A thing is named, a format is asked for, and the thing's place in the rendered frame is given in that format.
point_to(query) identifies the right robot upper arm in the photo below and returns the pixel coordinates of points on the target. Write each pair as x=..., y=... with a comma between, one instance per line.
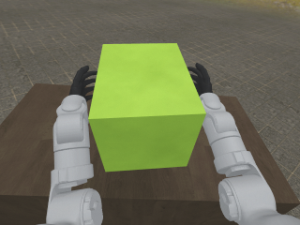
x=247, y=200

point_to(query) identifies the left robot upper arm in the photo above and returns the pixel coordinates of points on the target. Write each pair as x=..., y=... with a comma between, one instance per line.
x=75, y=207

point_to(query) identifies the right robot hand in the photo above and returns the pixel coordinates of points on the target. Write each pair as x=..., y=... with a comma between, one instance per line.
x=202, y=80

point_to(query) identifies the carton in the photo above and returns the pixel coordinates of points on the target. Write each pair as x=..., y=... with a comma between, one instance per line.
x=145, y=112

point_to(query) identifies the robot left forearm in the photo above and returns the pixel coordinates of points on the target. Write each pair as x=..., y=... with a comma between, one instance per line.
x=71, y=143

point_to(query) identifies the robot right forearm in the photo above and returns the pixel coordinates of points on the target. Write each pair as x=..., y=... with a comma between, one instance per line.
x=230, y=153

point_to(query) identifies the left robot hand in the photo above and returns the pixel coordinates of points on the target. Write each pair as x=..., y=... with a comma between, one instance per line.
x=79, y=82

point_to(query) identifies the pedestal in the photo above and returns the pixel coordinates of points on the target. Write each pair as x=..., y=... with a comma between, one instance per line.
x=186, y=195

